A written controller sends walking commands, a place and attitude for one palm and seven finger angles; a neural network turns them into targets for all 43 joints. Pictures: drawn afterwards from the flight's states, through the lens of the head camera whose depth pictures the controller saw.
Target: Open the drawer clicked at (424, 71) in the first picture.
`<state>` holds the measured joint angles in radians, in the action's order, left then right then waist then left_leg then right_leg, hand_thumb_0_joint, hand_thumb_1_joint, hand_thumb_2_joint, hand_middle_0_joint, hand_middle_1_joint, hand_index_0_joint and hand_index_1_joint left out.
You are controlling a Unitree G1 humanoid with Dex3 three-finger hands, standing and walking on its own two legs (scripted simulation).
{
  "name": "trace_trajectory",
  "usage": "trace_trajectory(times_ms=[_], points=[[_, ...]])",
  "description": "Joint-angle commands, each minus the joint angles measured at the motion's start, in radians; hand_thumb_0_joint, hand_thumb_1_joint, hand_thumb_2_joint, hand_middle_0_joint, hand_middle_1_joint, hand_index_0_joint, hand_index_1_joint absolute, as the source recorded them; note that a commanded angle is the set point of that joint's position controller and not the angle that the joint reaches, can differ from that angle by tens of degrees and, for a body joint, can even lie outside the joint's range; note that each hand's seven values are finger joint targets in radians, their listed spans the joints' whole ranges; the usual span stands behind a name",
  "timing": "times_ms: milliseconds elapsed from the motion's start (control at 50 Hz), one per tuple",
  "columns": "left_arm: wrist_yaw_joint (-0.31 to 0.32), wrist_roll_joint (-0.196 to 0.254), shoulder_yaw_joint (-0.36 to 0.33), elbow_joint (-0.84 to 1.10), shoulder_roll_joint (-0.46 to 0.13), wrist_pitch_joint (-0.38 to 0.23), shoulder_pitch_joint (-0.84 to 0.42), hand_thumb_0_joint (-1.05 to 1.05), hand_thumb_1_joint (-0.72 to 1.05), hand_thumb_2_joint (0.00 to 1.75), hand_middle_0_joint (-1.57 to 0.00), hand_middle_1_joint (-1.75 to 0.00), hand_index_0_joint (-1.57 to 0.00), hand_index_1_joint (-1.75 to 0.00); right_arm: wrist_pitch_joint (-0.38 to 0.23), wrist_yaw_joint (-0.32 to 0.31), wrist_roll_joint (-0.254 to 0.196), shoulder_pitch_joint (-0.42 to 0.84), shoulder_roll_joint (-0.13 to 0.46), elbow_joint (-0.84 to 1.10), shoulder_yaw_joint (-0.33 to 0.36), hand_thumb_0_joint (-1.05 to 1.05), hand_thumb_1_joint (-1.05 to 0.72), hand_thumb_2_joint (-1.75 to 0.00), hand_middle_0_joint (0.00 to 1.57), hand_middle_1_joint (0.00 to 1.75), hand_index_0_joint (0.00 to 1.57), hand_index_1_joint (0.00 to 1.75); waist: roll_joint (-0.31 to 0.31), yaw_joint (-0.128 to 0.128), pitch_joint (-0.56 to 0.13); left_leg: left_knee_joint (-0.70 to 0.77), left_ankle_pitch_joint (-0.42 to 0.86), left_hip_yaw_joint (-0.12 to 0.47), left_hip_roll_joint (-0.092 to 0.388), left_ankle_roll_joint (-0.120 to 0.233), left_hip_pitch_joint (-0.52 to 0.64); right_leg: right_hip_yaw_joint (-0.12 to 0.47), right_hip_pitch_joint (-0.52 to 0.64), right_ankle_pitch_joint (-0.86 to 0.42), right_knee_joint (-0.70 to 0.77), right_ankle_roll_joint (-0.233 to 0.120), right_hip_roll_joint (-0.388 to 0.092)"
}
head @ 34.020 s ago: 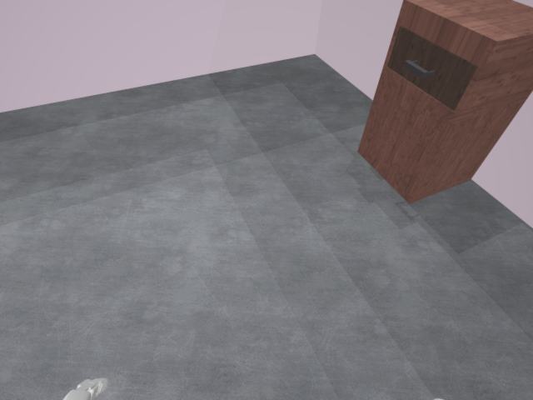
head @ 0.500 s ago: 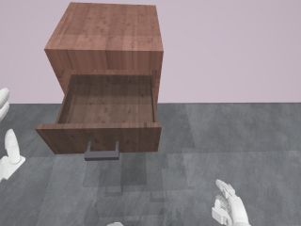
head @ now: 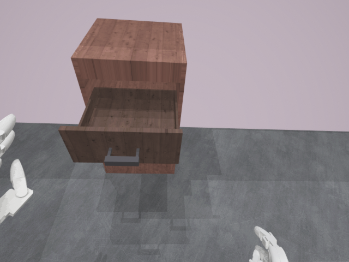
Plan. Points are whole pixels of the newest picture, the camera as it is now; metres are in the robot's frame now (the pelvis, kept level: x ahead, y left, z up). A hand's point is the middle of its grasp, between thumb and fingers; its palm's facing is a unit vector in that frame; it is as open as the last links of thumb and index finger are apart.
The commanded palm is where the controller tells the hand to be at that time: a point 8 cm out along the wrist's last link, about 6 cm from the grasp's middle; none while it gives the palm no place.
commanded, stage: stop stepping back and stand still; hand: left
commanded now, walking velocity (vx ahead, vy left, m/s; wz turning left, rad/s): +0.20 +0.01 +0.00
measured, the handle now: (123, 155) +0.48 +0.20 -0.13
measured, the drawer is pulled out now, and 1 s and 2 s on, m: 0.30 0.30 0.30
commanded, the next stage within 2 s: let the arm hang, fingers relaxed in 0.40 s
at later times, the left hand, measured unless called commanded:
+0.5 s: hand (35, 203) +0.17 +0.23 +0.17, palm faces +0.38 -0.81 -0.44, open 7.4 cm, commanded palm none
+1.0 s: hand out of the picture -0.02 +0.20 -0.17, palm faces +0.05 -0.97 -0.22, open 7.1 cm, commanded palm none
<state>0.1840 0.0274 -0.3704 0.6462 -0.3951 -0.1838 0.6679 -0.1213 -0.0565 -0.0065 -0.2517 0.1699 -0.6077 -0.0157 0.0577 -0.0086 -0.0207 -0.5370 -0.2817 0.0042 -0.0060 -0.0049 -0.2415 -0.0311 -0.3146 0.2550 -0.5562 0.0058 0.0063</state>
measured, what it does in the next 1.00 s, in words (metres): steps on the spot: right foot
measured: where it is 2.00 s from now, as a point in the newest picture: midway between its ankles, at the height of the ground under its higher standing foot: outside the picture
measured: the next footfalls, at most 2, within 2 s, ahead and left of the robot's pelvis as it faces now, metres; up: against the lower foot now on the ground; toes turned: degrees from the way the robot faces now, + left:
right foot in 0.38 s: +0.06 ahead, -0.10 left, +0.00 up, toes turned +0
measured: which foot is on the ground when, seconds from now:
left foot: down 0.00-1.00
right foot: down 0.00-0.30, up 0.32-0.36, down 0.38-1.00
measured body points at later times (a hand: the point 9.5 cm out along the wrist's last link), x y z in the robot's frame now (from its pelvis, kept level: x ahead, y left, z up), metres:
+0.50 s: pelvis -0.02 -0.01 +0.00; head -0.02 -0.01 +0.45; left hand +0.14 +0.27 +0.19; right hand +0.12 -0.26 -0.09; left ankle -0.01 +0.11 -0.73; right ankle +0.01 -0.10 -0.73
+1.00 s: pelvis -0.02 +0.01 +0.01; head +0.01 +0.02 +0.46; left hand -0.03 +0.25 -0.15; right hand +0.01 -0.23 -0.14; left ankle -0.02 +0.11 -0.73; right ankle +0.01 -0.10 -0.73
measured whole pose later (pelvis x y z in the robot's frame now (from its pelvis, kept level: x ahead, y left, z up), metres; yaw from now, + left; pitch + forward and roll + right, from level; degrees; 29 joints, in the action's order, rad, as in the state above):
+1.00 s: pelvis -0.02 +0.01 +0.01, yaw +1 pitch -2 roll -1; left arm 0.03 -0.02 -0.02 -1.01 -0.21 0.02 0.32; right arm 0.02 -0.02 0.01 -0.28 0.18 -1.00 0.00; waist 0.02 0.01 0.08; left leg -0.46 -0.25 -0.01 -0.02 0.03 -0.17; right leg -0.03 -0.20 0.18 -0.42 -0.02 0.01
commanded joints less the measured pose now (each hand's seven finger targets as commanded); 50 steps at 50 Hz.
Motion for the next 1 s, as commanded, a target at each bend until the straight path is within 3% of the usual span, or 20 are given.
trace_trajectory(times_ms=[0,60,100,140,180,260,280,340,380,420,460,480,500,540,560,620,740,820,880,980], points=[[0.003,-0.003,-0.072,0.100,-0.119,-0.061,-0.104,0.00,0.90,0.90,-0.20,-0.30,-0.20,-0.30,-0.059,-0.009,-0.006,0.130,0.160,0.128,0.047,0.00,-0.90,-0.90,0.20,0.30,0.20,0.30,-0.082,-0.021,0.100,0.169,-0.232,0.090,0.115,0.056,-0.259,0.087,0.144,0.048,0.175,-0.011,-0.039],[0.001,-0.005,-0.064,0.075,-0.126,-0.048,-0.125,0.00,0.90,0.90,-0.20,-0.30,-0.20,-0.30,-0.035,-0.012,0.000,0.121,0.165,0.131,0.060,0.00,-0.90,-0.90,0.20,0.30,0.20,0.30,-0.002,-0.023,0.096,-0.035,-0.278,0.001,0.022,0.040,-0.147,0.293,-0.085,0.485,0.349,-0.068,-0.115],[-0.002,-0.003,-0.048,0.096,-0.124,-0.052,-0.152,0.00,0.90,0.90,-0.20,-0.30,-0.20,-0.30,-0.020,-0.007,0.004,0.111,0.148,0.123,0.051,0.00,-0.90,-0.90,0.20,0.30,0.20,0.30,0.084,-0.036,0.048,-0.176,-0.181,-0.028,-0.010,0.035,-0.088,0.353,-0.111,0.485,0.390,-0.111,-0.207],[-0.001,-0.002,-0.074,0.111,-0.145,-0.060,-0.112,0.00,0.90,0.90,-0.20,-0.30,-0.20,-0.30,-0.017,-0.001,0.009,0.109,0.141,0.118,0.048,0.00,-0.90,-0.90,0.20,0.30,0.20,0.30,0.093,-0.037,-0.040,-0.109,-0.105,-0.023,-0.004,0.041,-0.036,0.311,-0.029,0.361,0.352,-0.112,-0.214],[0.004,-0.002,-0.084,0.137,-0.150,-0.068,-0.069,0.00,0.90,0.90,-0.20,-0.30,-0.20,-0.30,-0.017,-0.008,0.008,0.114,0.132,0.129,0.036,0.00,-0.90,-0.90,0.20,0.30,0.20,0.30,0.015,-0.027,-0.053,0.068,-0.159,-0.004,0.014,0.052,0.011,0.226,-0.025,0.371,0.293,-0.080,-0.161],[0.015,-0.018,-0.108,0.203,-0.160,-0.078,-0.060,0.00,0.90,0.90,-0.20,-0.30,-0.20,-0.30,-0.025,-0.019,0.007,0.150,0.150,0.156,0.042,0.00,-0.90,-0.90,0.20,0.30,0.20,0.30,-0.302,-0.014,0.005,0.365,-0.516,0.255,0.212,0.130,-0.247,0.042,0.107,0.174,-0.076,-0.011,0.019],[0.016,-0.026,-0.119,0.215,-0.165,-0.075,-0.069,0.00,0.90,0.90,-0.20,-0.30,-0.20,-0.30,-0.028,-0.020,0.010,0.145,0.139,0.162,0.045,0.00,-0.90,-0.90,0.20,0.30,0.20,0.30,-0.285,-0.007,0.019,0.365,-0.497,0.254,0.222,0.135,-0.341,0.015,0.186,0.103,-0.133,0.000,0.023],[0.006,-0.009,-0.104,0.169,-0.142,-0.075,-0.032,0.00,0.90,0.90,-0.20,-0.30,-0.20,-0.30,-0.045,-0.015,0.003,0.117,0.154,0.141,0.052,0.00,-0.90,-0.90,0.20,0.30,0.20,0.30,-0.144,-0.009,0.004,0.166,-0.131,0.112,0.126,0.093,-0.231,0.049,0.207,0.004,0.083,-0.004,-0.010],[-0.003,0.008,-0.094,0.092,-0.127,-0.081,-0.005,0.00,0.90,0.90,-0.20,-0.30,-0.20,-0.30,-0.046,-0.011,-0.004,0.117,0.154,0.134,0.058,0.00,-0.90,-0.90,0.20,0.30,0.20,0.30,-0.018,-0.024,0.021,0.037,-0.101,0.043,0.050,0.055,-0.176,0.207,0.113,0.059,0.234,-0.047,-0.113],[-0.010,0.007,-0.082,0.059,-0.118,-0.080,-0.028,0.00,0.90,0.90,-0.20,-0.30,-0.20,-0.30,-0.031,-0.005,-0.005,0.093,0.152,0.123,0.064,0.00,-0.90,-0.90,0.20,0.30,0.20,0.30,0.021,-0.028,0.039,-0.050,-0.154,0.008,0.016,0.035,-0.127,0.327,-0.003,0.332,0.343,-0.081,-0.182],[-0.010,0.012,-0.077,0.068,-0.124,-0.078,-0.041,0.00,0.90,0.90,-0.20,-0.30,-0.20,-0.30,-0.015,0.000,-0.007,0.103,0.155,0.121,0.071,0.00,-0.90,-0.90,0.20,0.30,0.20,0.30,0.069,-0.030,0.047,-0.121,-0.071,0.003,0.015,0.027,-0.105,0.381,-0.014,0.288,0.385,-0.112,-0.230],[-0.129,-0.106,0.242,-0.705,0.003,0.101,-0.204,0.00,0.90,0.90,-0.20,-0.30,-0.20,-0.30,-0.039,0.083,0.027,0.073,0.258,-0.107,0.109,0.00,-0.90,-0.90,0.20,0.30,0.20,0.30,0.015,-0.062,0.046,-0.227,0.013,0.034,0.067,0.019,-0.144,0.215,-0.071,-0.123,0.155,-0.139,-0.276],[-0.155,-0.080,0.232,-0.729,0.058,0.160,-0.193,0.00,0.90,0.90,-0.20,-0.30,-0.20,-0.30,0.014,0.078,0.018,-0.044,0.167,-0.111,0.086,0.00,-0.90,-0.90,0.20,0.30,0.20,0.30,0.012,-0.061,-0.038,-0.130,0.065,0.059,0.059,0.020,-0.016,0.171,-0.092,-0.180,0.082,-0.118,-0.199],[-0.165,-0.066,0.264,-0.767,0.111,0.181,-0.198,0.00,0.90,0.90,-0.20,-0.30,-0.20,-0.30,0.048,0.076,0.021,-0.022,0.155,-0.098,0.069,0.00,-0.90,-0.90,0.20,0.30,0.20,0.30,-0.032,-0.025,-0.024,-0.002,0.148,0.140,0.107,0.059,-0.057,0.064,-0.092,-0.031,-0.009,-0.053,-0.096],[-0.165,-0.068,0.283,-0.819,0.119,0.182,-0.238,0.00,0.90,0.90,-0.20,-0.30,-0.20,-0.30,0.051,0.073,0.029,0.005,0.166,-0.090,0.069,0.00,-0.90,-0.90,0.20,0.30,0.20,0.30,0.012,-0.014,-0.030,0.027,0.210,0.177,0.145,0.076,-0.065,0.047,-0.073,-0.040,-0.046,-0.037,-0.061],[-0.162,-0.067,0.286,-0.975,0.082,0.184,-0.294,0.00,0.90,0.90,-0.20,-0.30,-0.20,-0.30,0.069,0.051,0.037,0.020,0.178,-0.089,0.058,0.00,-0.90,-0.90,0.20,0.30,0.20,0.30,0.110,0.007,-0.076,-0.002,0.407,0.121,0.095,0.064,-0.068,0.094,0.128,-0.357,-0.006,-0.049,-0.092],[-0.156,-0.046,0.317,-1.340,0.051,0.186,-0.353,0.00,0.90,0.90,-0.20,-0.30,-0.20,-0.30,0.098,0.038,0.022,0.020,0.138,-0.212,0.032,0.00,-0.90,-0.90,0.20,0.30,0.20,0.30,-0.151,0.014,-0.012,0.123,0.238,0.067,0.071,0.038,0.008,0.125,0.164,-0.228,0.104,-0.049,-0.084],[-0.155,-0.046,0.317,-1.479,0.091,0.185,-0.332,0.00,0.90,0.90,-0.20,-0.30,-0.20,-0.30,0.110,0.029,0.023,-0.011,0.106,-0.274,0.031,0.00,-0.90,-0.90,0.20,0.30,0.20,0.30,-0.256,0.015,0.025,0.181,0.105,0.073,0.082,0.046,0.008,0.105,0.170,-0.132,0.170,-0.049,-0.068],[-0.159,-0.045,0.328,-1.550,0.095,0.182,-0.348,0.00,0.90,0.90,-0.20,-0.30,-0.20,-0.30,0.116,0.025,0.018,-0.049,0.105,-0.311,0.037,0.00,-0.90,-0.90,0.20,0.30,0.20,0.30,-0.134,0.006,0.023,0.186,0.083,0.081,0.093,0.050,0.030,0.101,0.173,-0.125,0.200,-0.048,-0.075],[-0.158,-0.042,0.343,-1.641,0.106,0.181,-0.347,0.00,0.90,0.90,-0.20,-0.30,-0.20,-0.30,0.118,0.023,0.017,-0.080,0.105,-0.371,0.032,0.00,-0.90,-0.90,0.20,0.30,0.20,0.30,-0.076,0.002,0.074,0.213,0.075,0.081,0.096,0.051,0.039,0.102,0.150,-0.104,0.224,-0.048,-0.084]])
